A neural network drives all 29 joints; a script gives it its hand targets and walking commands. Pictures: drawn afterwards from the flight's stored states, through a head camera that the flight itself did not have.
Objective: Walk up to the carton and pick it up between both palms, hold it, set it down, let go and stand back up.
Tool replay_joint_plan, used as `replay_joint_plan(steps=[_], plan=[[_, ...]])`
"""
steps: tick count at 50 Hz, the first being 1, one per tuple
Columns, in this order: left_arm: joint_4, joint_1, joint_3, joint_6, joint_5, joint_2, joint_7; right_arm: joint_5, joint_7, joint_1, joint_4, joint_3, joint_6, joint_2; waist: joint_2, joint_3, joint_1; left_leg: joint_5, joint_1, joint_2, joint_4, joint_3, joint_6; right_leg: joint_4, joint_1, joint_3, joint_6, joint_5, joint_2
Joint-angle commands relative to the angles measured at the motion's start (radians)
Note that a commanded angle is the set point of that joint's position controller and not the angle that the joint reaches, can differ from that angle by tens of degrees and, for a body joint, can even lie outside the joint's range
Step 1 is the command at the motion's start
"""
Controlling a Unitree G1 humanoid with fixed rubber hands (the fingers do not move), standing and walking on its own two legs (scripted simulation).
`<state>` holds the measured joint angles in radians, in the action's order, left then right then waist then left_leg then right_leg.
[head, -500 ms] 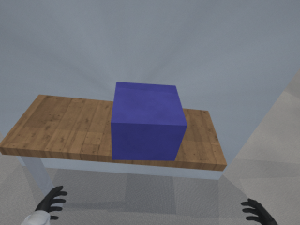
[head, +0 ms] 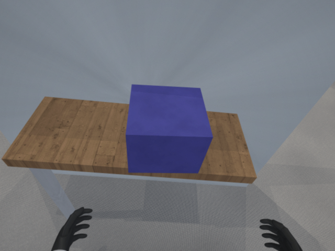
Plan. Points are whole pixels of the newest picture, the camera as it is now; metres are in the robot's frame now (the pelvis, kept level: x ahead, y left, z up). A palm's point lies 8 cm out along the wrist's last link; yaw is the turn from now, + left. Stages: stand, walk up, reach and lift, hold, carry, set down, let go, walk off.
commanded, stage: reach and lift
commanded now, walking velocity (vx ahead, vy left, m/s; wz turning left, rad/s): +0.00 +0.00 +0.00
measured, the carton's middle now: (165, 129) +0.49 +0.03 -0.02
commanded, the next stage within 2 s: none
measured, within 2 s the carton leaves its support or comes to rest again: neither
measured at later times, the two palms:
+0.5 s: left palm (74, 213) +0.20 +0.22 +0.00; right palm (288, 232) +0.20 -0.26 +0.00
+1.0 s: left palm (81, 186) +0.24 +0.21 +0.05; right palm (287, 202) +0.25 -0.25 +0.05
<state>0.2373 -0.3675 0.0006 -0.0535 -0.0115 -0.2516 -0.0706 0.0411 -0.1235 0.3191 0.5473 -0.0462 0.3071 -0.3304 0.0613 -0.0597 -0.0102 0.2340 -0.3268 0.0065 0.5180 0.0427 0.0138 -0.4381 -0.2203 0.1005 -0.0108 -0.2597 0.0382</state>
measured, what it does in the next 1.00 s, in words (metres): stands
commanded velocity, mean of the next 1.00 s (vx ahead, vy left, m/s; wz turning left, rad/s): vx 0.00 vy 0.00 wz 0.00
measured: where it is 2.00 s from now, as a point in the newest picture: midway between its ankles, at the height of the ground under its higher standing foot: outside the picture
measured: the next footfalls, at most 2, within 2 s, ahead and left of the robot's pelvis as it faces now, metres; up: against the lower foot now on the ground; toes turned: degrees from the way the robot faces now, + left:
none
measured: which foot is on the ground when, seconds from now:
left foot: down 0.00-1.00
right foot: down 0.00-1.00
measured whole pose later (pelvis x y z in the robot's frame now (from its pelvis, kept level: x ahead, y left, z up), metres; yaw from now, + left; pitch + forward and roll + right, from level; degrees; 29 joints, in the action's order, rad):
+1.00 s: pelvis +0.01 -0.01 +0.00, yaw +0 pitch +4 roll -1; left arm 0.10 -0.18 0.04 0.02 -0.15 -0.22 -0.08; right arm 0.20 0.02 0.18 0.28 -0.03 0.11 -0.33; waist 0.02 -0.17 -0.03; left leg 0.25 -0.33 0.00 0.51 0.04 0.00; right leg -0.44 -0.23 0.10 -0.01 -0.28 0.04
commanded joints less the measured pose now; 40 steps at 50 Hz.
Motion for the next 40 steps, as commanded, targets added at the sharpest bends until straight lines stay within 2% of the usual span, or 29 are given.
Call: replay_joint_plan(steps=[1, 4, 5, 6, 7, 8, 13, 15, 16, 18, 19, 20, 21, 25, 27, 29, 32, 33, 35, 36, 38, 40], plan=[[-0.321, 0.084, 0.115, 0.141, -0.148, -0.048, -0.048, 0.088, 0.019, -0.017, -0.315, -0.081, -0.008, -0.070, -0.095, -0.023, -0.064, -0.020, 0.067, -0.054, -0.119, 0.036, -0.025, 0.142, -0.109, -0.108, 0.078, -0.097, 0.074], [-0.303, 0.110, 0.117, 0.161, -0.151, -0.054, -0.057, 0.099, 0.022, -0.040, -0.301, -0.103, -0.019, -0.077, -0.083, 0.012, -0.049, 0.117, 0.021, -0.057, -0.103, 0.034, -0.034, 0.140, -0.162, -0.115, 0.082, -0.188, 0.093], [-0.299, 0.101, 0.114, 0.164, -0.157, -0.049, -0.059, 0.103, 0.023, -0.042, -0.304, -0.104, -0.019, -0.073, -0.083, 0.004, -0.049, 0.125, 0.028, -0.058, -0.100, 0.036, -0.032, 0.146, -0.164, -0.115, 0.083, -0.196, 0.094], [-0.270, 0.089, 0.120, 0.160, -0.162, -0.049, -0.057, 0.111, 0.022, -0.030, -0.289, -0.116, -0.015, -0.085, -0.043, 0.024, -0.033, 0.125, 0.027, -0.053, -0.097, 0.035, -0.035, 0.150, -0.174, -0.114, 0.077, -0.178, 0.093], [-0.252, 0.056, 0.119, 0.159, -0.174, -0.042, -0.053, 0.122, 0.025, -0.026, -0.299, -0.098, -0.016, -0.082, -0.052, 0.032, -0.032, 0.112, 0.019, -0.055, -0.107, 0.045, -0.035, 0.145, -0.176, -0.107, 0.081, -0.179, 0.094], [-0.219, 0.031, 0.116, 0.152, -0.171, -0.036, -0.049, 0.128, 0.027, -0.006, -0.279, -0.090, -0.018, -0.080, -0.035, 0.035, -0.025, 0.099, 0.040, -0.051, -0.103, 0.037, -0.037, 0.156, -0.191, -0.109, 0.077, -0.185, 0.092], [-0.214, -0.007, 0.122, 0.174, -0.185, -0.009, -0.042, 0.156, 0.029, -0.019, -0.347, -0.037, 0.009, -0.074, -0.090, -0.014, -0.035, 0.050, 0.047, -0.058, -0.138, 0.053, -0.038, 0.142, -0.205, -0.083, 0.075, -0.204, 0.083], [-0.266, 0.004, 0.151, 0.197, -0.197, 0.012, -0.046, 0.164, 0.027, -0.021, -0.383, -0.030, 0.025, -0.077, -0.100, -0.053, -0.029, -0.019, 0.072, -0.053, -0.140, 0.049, -0.050, 0.126, -0.201, -0.071, 0.070, -0.168, 0.074], [-0.249, -0.005, 0.143, 0.213, -0.197, 0.005, -0.045, 0.161, 0.030, -0.007, -0.380, -0.019, 0.032, -0.068, -0.099, -0.076, -0.033, -0.054, 0.073, -0.048, -0.121, 0.036, -0.048, 0.123, -0.191, -0.075, 0.069, -0.131, 0.081], [-0.302, 0.026, 0.165, 0.244, -0.212, 0.016, -0.050, 0.162, 0.030, 0.002, -0.408, -0.022, 0.044, -0.072, -0.099, -0.107, -0.026, -0.182, 0.089, -0.044, -0.090, 0.028, -0.053, 0.104, -0.173, -0.075, 0.065, -0.041, 0.079], [-0.287, 0.020, 0.155, 0.254, -0.211, 0.010, -0.048, 0.165, 0.033, 0.008, -0.399, -0.019, 0.049, -0.079, -0.112, -0.129, -0.026, -0.281, 0.105, -0.039, -0.073, 0.020, -0.054, 0.088, -0.154, -0.061, 0.063, 0.011, 0.073], [-0.280, 0.029, 0.156, 0.261, -0.213, 0.012, -0.046, 0.163, 0.038, 0.011, -0.385, -0.015, 0.047, -0.074, -0.096, -0.142, -0.023, -0.367, 0.116, -0.034, -0.042, 0.002, -0.055, 0.088, -0.147, -0.064, 0.064, 0.079, 0.075], [-0.266, 0.039, 0.144, 0.264, -0.216, 0.007, -0.044, 0.166, 0.043, 0.002, -0.382, -0.019, 0.045, -0.082, -0.094, -0.142, -0.023, -0.386, 0.120, -0.036, -0.030, 0.000, -0.053, 0.082, -0.144, -0.065, 0.062, 0.083, 0.078], [-0.285, 0.021, 0.135, 0.265, -0.216, 0.011, -0.034, 0.182, 0.066, 0.030, -0.411, 0.008, 0.031, -0.075, -0.069, -0.183, -0.024, -0.528, 0.148, -0.044, -0.001, -0.004, -0.057, 0.037, -0.099, -0.061, 0.052, 0.249, 0.081], [-0.299, 0.040, 0.133, 0.263, -0.224, 0.009, -0.028, 0.188, 0.078, 0.006, -0.446, 0.018, 0.027, -0.083, -0.073, -0.190, -0.033, -0.608, 0.164, -0.067, -0.005, -0.005, -0.059, 0.026, -0.089, -0.049, 0.043, 0.253, 0.076], [-0.311, 0.046, 0.126, 0.255, -0.228, 0.010, -0.023, 0.201, 0.086, -0.020, -0.480, 0.031, 0.021, -0.084, -0.059, -0.178, -0.036, -0.628, 0.158, -0.070, 0.008, -0.014, -0.062, 0.023, -0.099, -0.060, 0.039, 0.287, 0.077], [-0.291, 0.072, 0.114, 0.240, -0.233, -0.008, -0.007, 0.198, 0.107, -0.027, -0.486, 0.050, -0.002, -0.073, -0.014, -0.171, -0.038, -0.588, 0.142, -0.066, 0.024, -0.028, -0.062, 0.025, -0.088, -0.082, 0.035, 0.351, 0.099], [-0.288, 0.091, 0.103, 0.236, -0.235, -0.015, -0.002, 0.203, 0.110, -0.055, -0.500, 0.054, -0.014, -0.073, -0.015, -0.181, -0.044, -0.574, 0.143, -0.066, 0.025, -0.028, -0.063, 0.024, -0.082, -0.079, 0.035, 0.311, 0.102], [-0.303, 0.132, 0.100, 0.218, -0.252, -0.030, 0.005, 0.204, 0.127, -0.062, -0.502, 0.052, -0.042, -0.065, 0.043, -0.165, -0.032, -0.500, 0.137, -0.059, 0.049, -0.037, -0.061, 0.038, -0.092, -0.116, 0.035, 0.320, 0.118], [-0.293, 0.158, 0.087, 0.214, -0.254, -0.046, 0.008, 0.200, 0.131, -0.088, -0.513, 0.049, -0.051, -0.069, 0.037, -0.159, -0.034, -0.479, 0.131, -0.055, 0.043, -0.041, -0.060, 0.033, -0.087, -0.112, 0.033, 0.335, 0.120], [-0.309, 0.206, 0.074, 0.194, -0.262, -0.053, 0.011, 0.211, 0.145, -0.131, -0.543, 0.059, -0.077, -0.063, 0.019, -0.146, -0.033, -0.450, 0.141, -0.063, 0.033, -0.039, -0.058, 0.040, -0.100, -0.119, 0.034, 0.253, 0.122], [-0.296, 0.258, 0.064, 0.163, -0.263, -0.056, 0.013, 0.215, 0.158, -0.171, -0.558, 0.061, -0.112, -0.055, 0.026, -0.120, -0.028, -0.381, 0.137, -0.063, 0.032, -0.042, -0.052, 0.060, -0.119, -0.139, 0.034, 0.197, 0.132]])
